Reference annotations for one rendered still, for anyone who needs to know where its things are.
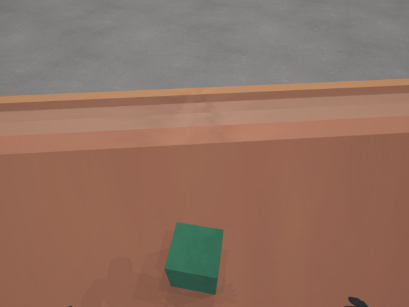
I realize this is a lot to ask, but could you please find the carton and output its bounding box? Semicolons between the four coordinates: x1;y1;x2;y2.
164;223;224;295

